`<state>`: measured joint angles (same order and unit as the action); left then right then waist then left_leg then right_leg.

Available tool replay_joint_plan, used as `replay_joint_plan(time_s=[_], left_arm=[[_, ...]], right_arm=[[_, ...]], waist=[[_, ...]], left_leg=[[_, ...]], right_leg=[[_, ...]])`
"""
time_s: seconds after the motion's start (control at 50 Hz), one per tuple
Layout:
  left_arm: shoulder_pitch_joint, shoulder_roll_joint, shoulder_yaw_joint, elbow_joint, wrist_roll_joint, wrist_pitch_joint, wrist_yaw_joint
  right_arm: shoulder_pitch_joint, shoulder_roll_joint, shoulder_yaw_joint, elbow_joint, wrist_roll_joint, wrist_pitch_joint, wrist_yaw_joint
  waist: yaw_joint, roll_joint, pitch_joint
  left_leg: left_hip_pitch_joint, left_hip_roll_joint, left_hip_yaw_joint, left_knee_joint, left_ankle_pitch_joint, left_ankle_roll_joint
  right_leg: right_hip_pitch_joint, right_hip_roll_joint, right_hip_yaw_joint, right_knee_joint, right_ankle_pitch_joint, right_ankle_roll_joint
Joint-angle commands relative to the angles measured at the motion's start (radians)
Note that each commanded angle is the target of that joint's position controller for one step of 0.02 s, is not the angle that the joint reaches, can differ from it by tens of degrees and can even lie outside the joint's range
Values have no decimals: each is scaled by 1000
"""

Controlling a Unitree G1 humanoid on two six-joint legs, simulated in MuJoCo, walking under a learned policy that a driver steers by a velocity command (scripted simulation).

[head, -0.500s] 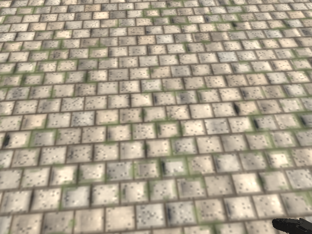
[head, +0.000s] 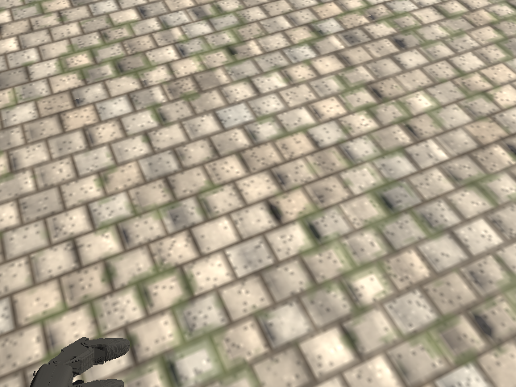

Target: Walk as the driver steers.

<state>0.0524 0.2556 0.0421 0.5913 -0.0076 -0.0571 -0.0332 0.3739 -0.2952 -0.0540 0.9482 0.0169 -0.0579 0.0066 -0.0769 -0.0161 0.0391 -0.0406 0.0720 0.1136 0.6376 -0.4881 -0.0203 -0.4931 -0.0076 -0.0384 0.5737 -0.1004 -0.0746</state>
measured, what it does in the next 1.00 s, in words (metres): walks ahead, turning left: left foot, then right foot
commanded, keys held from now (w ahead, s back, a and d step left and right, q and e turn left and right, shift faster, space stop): w+q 1.00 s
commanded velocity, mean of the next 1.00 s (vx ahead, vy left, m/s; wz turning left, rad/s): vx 0.50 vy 0.00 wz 0.42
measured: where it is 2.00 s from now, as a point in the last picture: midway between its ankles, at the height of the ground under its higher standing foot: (154, 279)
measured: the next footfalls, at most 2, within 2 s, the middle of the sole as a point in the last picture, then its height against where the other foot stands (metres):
left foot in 0.52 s outside the picture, level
right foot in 1.00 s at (216, 276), level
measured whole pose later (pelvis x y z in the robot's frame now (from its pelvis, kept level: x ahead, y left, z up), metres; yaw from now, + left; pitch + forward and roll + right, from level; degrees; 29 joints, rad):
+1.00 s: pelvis +0.56 +0.12 +0.00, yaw +31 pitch +3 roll +0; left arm 0.04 0.27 0.05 0.66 0.00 -0.13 -0.02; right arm 0.38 -0.30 -0.08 0.75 0.02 -0.03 -0.02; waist -0.08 -0.01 0.00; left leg -0.09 -0.10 -0.23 0.55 -0.47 0.06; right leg -0.46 0.02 0.05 0.46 -0.05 -0.01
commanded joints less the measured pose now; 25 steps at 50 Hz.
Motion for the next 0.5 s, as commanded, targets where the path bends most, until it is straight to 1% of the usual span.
replay_joint_plan(time_s=[0.02, 0.04, 0.06, 0.08, 0.1, 0.12, 0.14, 0.16, 0.2, 0.24, 0.28, 0.32, 0.38, 0.42, 0.44, 0.46, 0.48, 0.5], left_arm=[[404, 219, 78, 31, 8, -1, 15], [344, 185, 64, 35, 8, -8, 15], [282, 156, 54, 37, 6, -13, 13], [231, 128, 48, 37, 10, -18, 9], [199, 107, 43, 39, 16, -27, 8], [186, 102, 45, 48, 18, -37, 8], [182, 106, 48, 60, 18, -48, 9], [180, 111, 51, 71, 20, -56, 11], [194, 119, 56, 95, 28, -62, 21], [203, 125, 58, 112, 27, -61, 29], [205, 139, 61, 124, 24, -60, 36], [235, 153, 67, 144, 17, -55, 42], [279, 169, 76, 177, 4, -36, 47], [283, 183, 82, 188, -6, -19, 51], [271, 196, 85, 187, -7, -11, 55], [261, 213, 89, 184, -9, -2, 60], [249, 224, 91, 180, -10, 8, 65], [234, 221, 86, 175, -13, 14, 69]], right_arm=[[-5, -126, -7, -91, 16, -55, 13], [-87, -146, -14, -124, 40, -60, 17], [-118, -130, -12, -123, 31, -57, 12], [-124, -124, -17, -119, 15, -49, 9], [-92, -112, -19, -107, 15, -33, 9], [-68, -88, -17, -98, 17, -17, 7], [-61, -67, -14, -96, 16, -4, 4], [-74, -60, -14, -103, 15, 5, 1], [-122, -54, -17, -121, 11, 11, -2], [-161, -48, -17, -135, 7, 7, 5], [-219, -35, -11, -152, 3, 2, 17], [-290, -19, -2, -181, 0, 0, 29], [-365, -20, 2, -228, 1, 0, 45], [-386, -30, -2, -259, 2, 1, 58], [-373, -41, -8, -268, 4, 2, 62], [-338, -59, -18, -271, 5, 5, 64], [-250, -90, -36, -257, 7, 7, 62], [-97, -142, -66, -222, 10, 8, 53]], waist=[[199, -133, -401], [188, -112, -243], [152, -50, -169], [119, -48, -116], [85, -63, -100], [68, -64, -91], [55, -57, -76], [52, -53, -52], [59, -40, -19], [68, -38, -5], [89, -34, 13], [120, -22, 39], [147, -16, 62], [141, -29, 58], [124, -45, 39], [99, -67, -1], [47, -80, -59], [-38, -60, -142]], left_leg=[[-685, -40, -204, 685, -99, 43], [-742, 1, -187, 683, -14, 52], [-708, 43, -177, 626, 73, 51], [-665, 67, -180, 571, 129, 43], [-600, 84, -194, 549, 172, 38], [-565, 82, -197, 536, 199, 30], [-562, 80, -201, 522, 220, 21], [-583, 78, -212, 498, 253, 13], [-644, 70, -237, 421, 345, 2], [-660, 57, -235, 308, 465, 1], [-638, 46, -197, 185, 562, 7], [-636, 38, -158, 101, 599, 18], [-680, 29, -125, 22, 539, 47], [-683, 12, -92, -4, 443, 74], [-641, -13, -63, -11, 391, 92], [-570, -51, -27, -4, 336, 112], [-448, -95, 2, -5, 298, 137], [-222, -141, 6, -66, 348, 173]], right_leg=[[869, -391, 719, -229, -131, -266], [739, -355, 541, -244, -61, -223], [603, -305, 419, -268, 18, -191], [492, -272, 335, -305, 67, -173], [418, -251, 276, -346, 84, -161], [372, -247, 239, -384, 90, -163], [342, -249, 201, -410, 116, -166], [327, -248, 161, -432, 132, -164], [337, -243, 95, -453, 147, -154], [360, -226, 24, -461, 157, -131], [368, -214, -40, -469, 160, -109], [401, -229, -76, -474, 160, -100], [519, -263, -107, -430, 201, -87], [589, -284, -123, -369, 315, -71], [606, -286, -138, -315, 467, -59], [618, -284, -151, -237, 652, -46], [607, -271, -166, -102, 798, -29], [528, -230, -194, 107, 797, 5]])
